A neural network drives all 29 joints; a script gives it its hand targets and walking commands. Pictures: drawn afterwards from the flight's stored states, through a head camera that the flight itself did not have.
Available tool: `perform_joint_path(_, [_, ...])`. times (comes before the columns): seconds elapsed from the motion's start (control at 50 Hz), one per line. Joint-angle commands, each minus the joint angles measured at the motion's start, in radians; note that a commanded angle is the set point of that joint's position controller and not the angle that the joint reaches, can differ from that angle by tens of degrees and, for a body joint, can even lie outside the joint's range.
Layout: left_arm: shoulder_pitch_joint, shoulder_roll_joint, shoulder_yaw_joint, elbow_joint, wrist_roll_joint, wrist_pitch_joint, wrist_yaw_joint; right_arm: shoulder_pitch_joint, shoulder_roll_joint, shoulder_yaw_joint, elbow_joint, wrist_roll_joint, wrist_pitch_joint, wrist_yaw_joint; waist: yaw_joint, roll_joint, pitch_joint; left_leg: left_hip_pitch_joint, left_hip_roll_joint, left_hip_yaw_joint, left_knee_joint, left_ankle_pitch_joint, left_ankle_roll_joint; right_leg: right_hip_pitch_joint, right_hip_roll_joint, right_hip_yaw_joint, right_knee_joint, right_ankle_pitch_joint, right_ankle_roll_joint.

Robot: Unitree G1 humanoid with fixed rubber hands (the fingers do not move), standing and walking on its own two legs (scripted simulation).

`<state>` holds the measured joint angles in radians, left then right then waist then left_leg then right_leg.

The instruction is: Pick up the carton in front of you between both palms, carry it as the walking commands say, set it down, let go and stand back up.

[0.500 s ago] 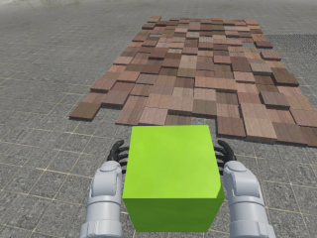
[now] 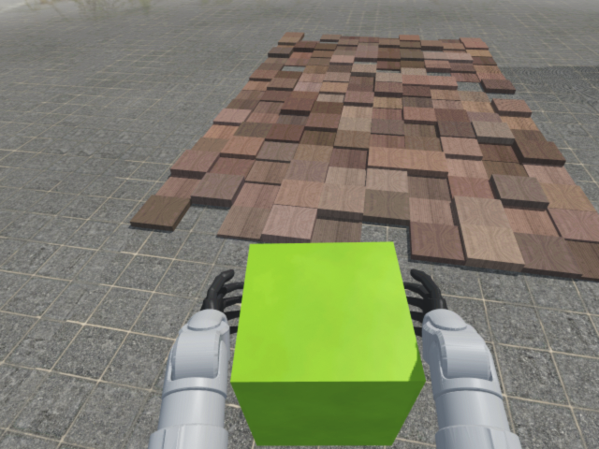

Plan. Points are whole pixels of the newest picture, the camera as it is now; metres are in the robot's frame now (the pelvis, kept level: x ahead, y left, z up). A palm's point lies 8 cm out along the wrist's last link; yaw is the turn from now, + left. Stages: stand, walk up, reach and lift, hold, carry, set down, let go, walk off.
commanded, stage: hold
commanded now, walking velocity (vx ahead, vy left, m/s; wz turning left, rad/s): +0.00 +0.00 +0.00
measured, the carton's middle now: (322, 347) +0.29 +0.00 -0.03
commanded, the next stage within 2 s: carry in 0.28 s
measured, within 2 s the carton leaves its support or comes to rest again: neither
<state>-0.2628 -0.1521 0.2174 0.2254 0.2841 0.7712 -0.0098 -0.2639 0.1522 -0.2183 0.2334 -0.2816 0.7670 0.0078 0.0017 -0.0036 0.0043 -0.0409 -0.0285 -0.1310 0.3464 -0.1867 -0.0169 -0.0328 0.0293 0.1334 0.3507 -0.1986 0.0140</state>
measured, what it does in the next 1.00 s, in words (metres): walks ahead: right foot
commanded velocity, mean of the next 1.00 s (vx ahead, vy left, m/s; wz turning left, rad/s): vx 0.38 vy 0.00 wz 0.00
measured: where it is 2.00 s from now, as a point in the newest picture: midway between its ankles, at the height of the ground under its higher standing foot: (324, 317)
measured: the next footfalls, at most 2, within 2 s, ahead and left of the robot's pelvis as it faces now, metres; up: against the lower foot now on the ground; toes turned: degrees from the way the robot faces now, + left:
right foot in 0.98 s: +0.38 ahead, -0.12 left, +0.00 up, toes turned -11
left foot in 1.46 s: +0.73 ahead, +0.06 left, +0.00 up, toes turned +11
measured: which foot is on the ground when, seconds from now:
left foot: down 0.00-1.00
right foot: down 0.00-0.72, up 0.74-0.96, down 0.98-1.00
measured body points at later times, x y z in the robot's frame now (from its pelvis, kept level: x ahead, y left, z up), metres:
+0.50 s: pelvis +0.02 +0.00 -0.01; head -0.01 +0.00 +0.43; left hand +0.32 +0.15 +0.05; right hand +0.32 -0.16 +0.05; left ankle +0.01 +0.14 -0.75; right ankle +0.00 -0.14 -0.74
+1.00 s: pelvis +0.25 -0.04 -0.03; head +0.26 -0.04 +0.42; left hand +0.55 +0.10 +0.07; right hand +0.53 -0.20 +0.06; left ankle +0.08 +0.09 -0.74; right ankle +0.34 -0.11 -0.75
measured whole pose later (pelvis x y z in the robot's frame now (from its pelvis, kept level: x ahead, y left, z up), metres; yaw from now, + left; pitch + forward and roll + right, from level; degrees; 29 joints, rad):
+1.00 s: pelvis +0.25 -0.04 -0.03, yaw +0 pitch +4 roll -1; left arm -0.19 -0.14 0.11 -0.37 0.10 1.21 0.09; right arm -0.17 0.13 -0.12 -0.40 -0.09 1.22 -0.11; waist -0.03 0.04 -0.09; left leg -0.04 0.11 0.13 0.51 -0.50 -0.04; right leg -0.47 -0.01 -0.23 0.53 -0.16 -0.05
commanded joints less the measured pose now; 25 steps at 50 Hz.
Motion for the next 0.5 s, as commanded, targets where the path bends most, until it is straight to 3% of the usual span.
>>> perform_joint_path(0.0, [-0.470, -0.917, -0.537, -0.038, -0.269, -0.033, -0.235, -0.481, 0.918, 0.535, -0.044, 0.271, -0.033, 0.238, 0.000, 0.002, -0.218, 0.054, -0.076, 0.069, -0.039, 0.188, -0.007, 0.024, 0.073, -0.067, -0.046, 0.196, 0.010])
perform_joint_path(0.24, [-0.489, -0.919, -0.533, -0.026, -0.266, -0.035, -0.237, -0.499, 0.917, 0.528, -0.032, 0.266, -0.036, 0.240, -0.001, 0.003, -0.207, 0.043, -0.074, 0.071, -0.039, 0.145, -0.007, 0.012, 0.071, -0.069, -0.046, 0.151, 0.007])
perform_joint_path(0.26, [-0.514, -0.924, -0.543, -0.022, -0.279, -0.035, -0.236, -0.523, 0.923, 0.541, -0.035, 0.278, -0.035, 0.240, -0.004, 0.003, -0.183, -0.089, 0.107, 0.052, 0.041, -0.005, 0.009, -0.125, -0.101, -0.033, 0.032, 0.001, -0.009])
perform_joint_path(0.3, [-0.513, -0.932, -0.568, -0.062, -0.298, -0.032, -0.230, -0.512, 0.925, 0.562, -0.073, 0.291, -0.032, 0.233, -0.002, 0.000, -0.195, -0.167, 0.087, 0.010, 0.004, -0.408, 0.020, -0.205, -0.087, 0.002, -0.010, -0.409, -0.026])
perform_joint_path(0.32, [-0.527, -0.932, -0.590, -0.093, -0.309, -0.027, -0.226, -0.524, 0.927, 0.586, -0.103, 0.308, -0.026, 0.229, -0.004, -0.001, -0.178, -0.204, 0.084, 0.010, 0.010, -0.511, 0.025, -0.242, -0.082, 0.001, -0.003, -0.504, -0.030])
perform_joint_path(0.4, [-0.504, -0.918, -0.694, -0.212, -0.376, 0.031, -0.201, -0.509, 0.911, 0.690, -0.229, 0.373, 0.031, 0.203, -0.005, 0.028, -0.290, -0.187, 0.119, 0.028, 0.050, -0.346, 0.049, -0.236, -0.090, -0.072, 0.100, -0.308, -0.036])
perform_joint_path(0.48, [-0.507, -0.856, -0.769, -0.334, -0.447, 0.149, -0.173, -0.500, 0.846, 0.764, -0.345, 0.438, 0.147, 0.174, -0.013, 0.097, -0.257, -0.189, 0.196, -0.057, -0.006, -0.475, 0.082, -0.348, -0.070, -0.147, 0.186, -0.327, -0.022])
